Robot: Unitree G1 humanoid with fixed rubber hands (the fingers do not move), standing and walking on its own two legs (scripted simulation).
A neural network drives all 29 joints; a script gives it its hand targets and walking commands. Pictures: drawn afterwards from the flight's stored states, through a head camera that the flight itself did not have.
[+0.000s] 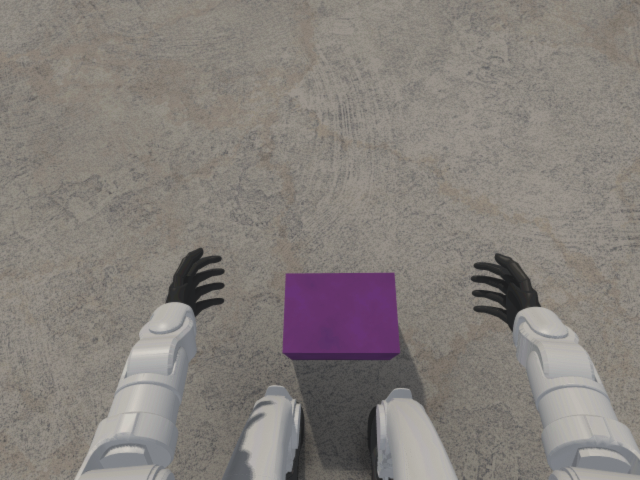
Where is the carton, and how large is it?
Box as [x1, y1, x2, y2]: [282, 273, 399, 359]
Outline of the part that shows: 286,273 282,352 291,359 389,359 399,352 394,273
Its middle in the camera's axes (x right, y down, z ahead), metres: +0.05 +0.22 +0.99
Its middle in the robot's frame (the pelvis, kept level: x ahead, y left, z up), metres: +0.41 +0.00 -0.58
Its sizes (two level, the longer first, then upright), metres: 0.266 0.188 0.193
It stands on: the floor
